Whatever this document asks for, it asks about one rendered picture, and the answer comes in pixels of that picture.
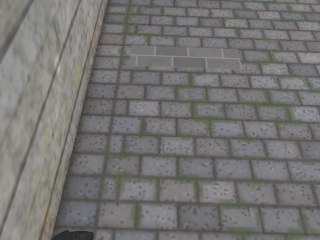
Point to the left robot hand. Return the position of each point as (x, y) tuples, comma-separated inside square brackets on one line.
[(74, 235)]

